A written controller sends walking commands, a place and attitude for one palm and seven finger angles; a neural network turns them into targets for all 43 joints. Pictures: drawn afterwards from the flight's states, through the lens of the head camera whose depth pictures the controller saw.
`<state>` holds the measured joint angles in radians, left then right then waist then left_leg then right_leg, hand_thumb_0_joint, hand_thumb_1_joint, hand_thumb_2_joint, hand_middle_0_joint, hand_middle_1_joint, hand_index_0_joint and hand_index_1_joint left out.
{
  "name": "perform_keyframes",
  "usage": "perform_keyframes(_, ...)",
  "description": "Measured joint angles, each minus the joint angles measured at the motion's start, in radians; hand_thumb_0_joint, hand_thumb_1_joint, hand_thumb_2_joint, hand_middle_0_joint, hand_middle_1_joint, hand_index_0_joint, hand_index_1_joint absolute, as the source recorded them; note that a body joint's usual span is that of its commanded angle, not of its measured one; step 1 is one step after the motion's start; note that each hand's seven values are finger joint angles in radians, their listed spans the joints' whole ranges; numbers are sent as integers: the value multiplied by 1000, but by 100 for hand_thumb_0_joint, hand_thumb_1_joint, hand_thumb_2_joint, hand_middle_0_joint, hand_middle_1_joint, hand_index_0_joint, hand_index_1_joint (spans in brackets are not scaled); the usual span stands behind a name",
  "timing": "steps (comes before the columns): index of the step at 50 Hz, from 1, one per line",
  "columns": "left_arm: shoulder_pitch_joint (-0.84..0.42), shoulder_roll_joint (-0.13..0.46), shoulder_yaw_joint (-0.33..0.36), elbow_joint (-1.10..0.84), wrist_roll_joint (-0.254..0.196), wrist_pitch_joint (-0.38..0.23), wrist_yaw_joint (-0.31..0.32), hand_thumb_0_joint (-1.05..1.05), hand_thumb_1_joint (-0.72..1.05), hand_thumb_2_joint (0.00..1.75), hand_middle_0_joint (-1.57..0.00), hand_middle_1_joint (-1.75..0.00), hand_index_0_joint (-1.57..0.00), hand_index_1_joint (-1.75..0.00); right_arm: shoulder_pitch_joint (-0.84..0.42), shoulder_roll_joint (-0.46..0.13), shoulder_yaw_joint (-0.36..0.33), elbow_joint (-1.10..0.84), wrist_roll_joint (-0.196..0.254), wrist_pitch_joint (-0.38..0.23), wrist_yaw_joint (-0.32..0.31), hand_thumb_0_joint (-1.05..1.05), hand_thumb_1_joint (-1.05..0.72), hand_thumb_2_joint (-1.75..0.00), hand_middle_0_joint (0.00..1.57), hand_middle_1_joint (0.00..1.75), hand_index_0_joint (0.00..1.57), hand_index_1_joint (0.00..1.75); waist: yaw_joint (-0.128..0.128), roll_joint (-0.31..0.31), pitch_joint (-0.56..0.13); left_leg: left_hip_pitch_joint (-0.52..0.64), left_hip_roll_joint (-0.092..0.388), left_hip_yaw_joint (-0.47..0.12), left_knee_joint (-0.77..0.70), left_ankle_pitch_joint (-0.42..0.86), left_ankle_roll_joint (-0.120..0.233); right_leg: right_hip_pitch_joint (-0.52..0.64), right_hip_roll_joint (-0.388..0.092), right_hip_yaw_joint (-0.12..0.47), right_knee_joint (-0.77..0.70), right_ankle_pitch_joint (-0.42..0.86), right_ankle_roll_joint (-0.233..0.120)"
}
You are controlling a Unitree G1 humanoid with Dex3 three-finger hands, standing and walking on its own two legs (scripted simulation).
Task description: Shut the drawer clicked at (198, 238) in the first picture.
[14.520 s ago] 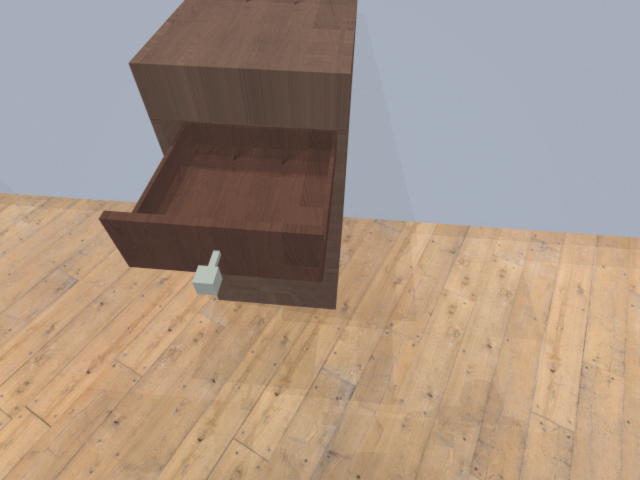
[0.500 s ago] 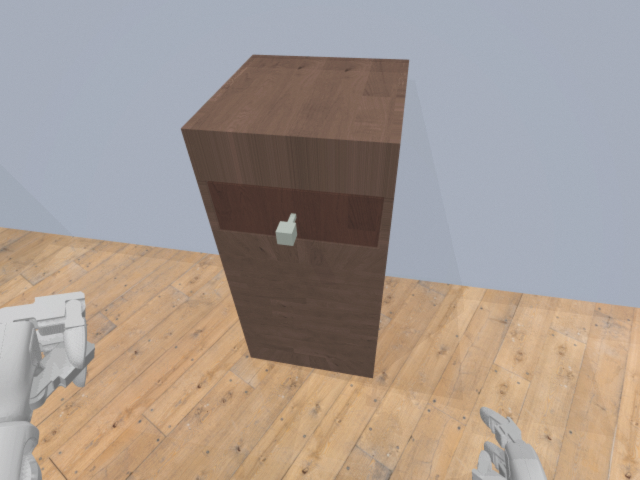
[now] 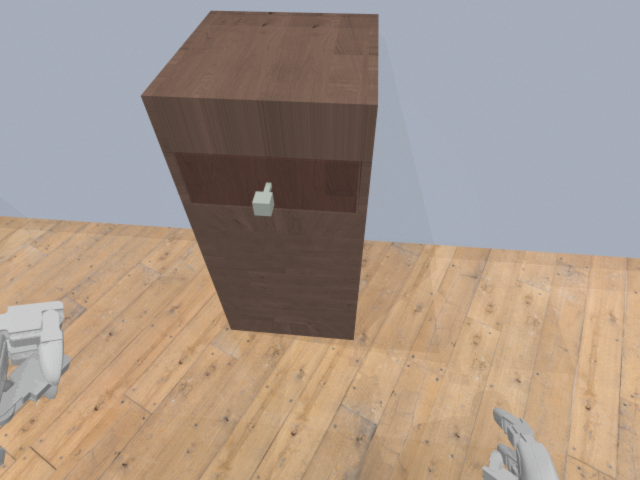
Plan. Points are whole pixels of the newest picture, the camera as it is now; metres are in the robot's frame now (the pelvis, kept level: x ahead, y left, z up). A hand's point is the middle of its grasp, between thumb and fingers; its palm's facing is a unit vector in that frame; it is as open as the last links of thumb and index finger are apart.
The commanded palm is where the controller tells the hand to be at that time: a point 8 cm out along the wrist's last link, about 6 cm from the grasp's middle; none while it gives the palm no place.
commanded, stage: step back with the hand held close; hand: left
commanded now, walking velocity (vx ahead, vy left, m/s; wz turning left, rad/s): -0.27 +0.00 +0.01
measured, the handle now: (265, 197) +0.66 +0.16 -0.08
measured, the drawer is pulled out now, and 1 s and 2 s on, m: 0.00 0.00 0.00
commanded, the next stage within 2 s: stop stepping back and stand still in 1.36 s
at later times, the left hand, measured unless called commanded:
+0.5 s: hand (23, 410) +0.15 +0.25 +0.16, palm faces +0.39 -0.78 -0.49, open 3.3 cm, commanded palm +0.08 +0.29 +0.18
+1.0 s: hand out of the picture +0.09 +0.25 +0.17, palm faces +0.44 -0.74 -0.51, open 3.3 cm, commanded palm +0.03 +0.28 +0.18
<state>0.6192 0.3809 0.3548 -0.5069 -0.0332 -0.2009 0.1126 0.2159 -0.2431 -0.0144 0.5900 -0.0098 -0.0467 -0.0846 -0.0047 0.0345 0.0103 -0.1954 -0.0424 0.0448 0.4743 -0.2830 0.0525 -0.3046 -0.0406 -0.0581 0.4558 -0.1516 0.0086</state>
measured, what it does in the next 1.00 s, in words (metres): shifts its weight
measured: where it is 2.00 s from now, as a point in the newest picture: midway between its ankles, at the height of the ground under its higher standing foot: outside the picture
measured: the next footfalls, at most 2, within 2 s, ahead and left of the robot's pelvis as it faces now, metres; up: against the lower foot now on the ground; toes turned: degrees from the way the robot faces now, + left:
right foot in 1.50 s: -0.21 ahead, -0.14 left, +0.00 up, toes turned -3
left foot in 1.62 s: -0.08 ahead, +0.08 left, +0.00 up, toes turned -1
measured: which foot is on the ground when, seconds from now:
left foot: down 0.00-1.00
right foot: down 0.00-1.00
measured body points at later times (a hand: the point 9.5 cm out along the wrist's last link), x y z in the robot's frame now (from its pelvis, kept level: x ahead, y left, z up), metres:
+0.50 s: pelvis -0.05 +0.00 -0.01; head -0.03 +0.02 +0.44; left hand +0.12 +0.29 +0.19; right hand +0.13 -0.24 -0.08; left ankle -0.02 +0.08 -0.74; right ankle +0.05 -0.13 -0.74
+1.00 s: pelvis -0.09 -0.01 -0.02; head -0.07 +0.01 +0.43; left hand +0.06 +0.28 +0.20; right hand +0.09 -0.25 -0.09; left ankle -0.02 +0.08 -0.74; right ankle -0.07 -0.14 -0.73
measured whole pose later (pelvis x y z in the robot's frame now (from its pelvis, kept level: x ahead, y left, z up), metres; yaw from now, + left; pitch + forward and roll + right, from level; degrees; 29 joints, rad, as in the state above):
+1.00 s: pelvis -0.09 -0.01 -0.02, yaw +4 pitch +2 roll -3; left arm 0.59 0.41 0.46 -0.59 0.02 -0.31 0.12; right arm 0.23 -0.20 -0.03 0.57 -0.02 -0.09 -0.08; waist -0.02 0.00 -0.01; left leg -0.48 -0.01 -0.03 0.68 -0.24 0.05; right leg -0.39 0.09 0.08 0.72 -0.30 0.01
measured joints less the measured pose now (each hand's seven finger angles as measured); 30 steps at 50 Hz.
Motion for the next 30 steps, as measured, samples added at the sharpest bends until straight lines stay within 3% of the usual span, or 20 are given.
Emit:
perform_keyframes(11,-39,-16,23,-13,23,-14,10,1,89,90,-140,-160,-141,-160,-27,26,19,-39,4,-3,0,2,-90,-90,20,30,20,30,17,-19,2,-69,-9,12,81,-5,15,-65,-12,12,67,7,6)
perform_keyframes(20,-37,-17,19,-51,30,-44,18,1,89,90,-140,-160,-141,-160,-13,24,22,-45,-2,-17,6,2,-90,-90,20,30,21,30,8,-37,3,-133,8,1,137,-8,13,-95,4,-2,55,35,1)
perform_keyframes(25,-38,12,42,-59,45,-57,24,1,89,90,-140,-160,-141,-160,15,23,15,-46,-1,-26,-1,2,-90,-90,20,30,21,30,-13,-55,14,-145,-8,-18,148,-2,17,-106,22,53,98,18,17)
perform_keyframes(30,-42,29,78,-78,47,-62,17,1,89,90,-140,-160,-141,-160,18,29,6,-37,-3,-29,3,2,-90,-90,20,30,20,30,-11,-61,28,-161,-13,-33,184,-14,10,-120,39,109,144,-13,21)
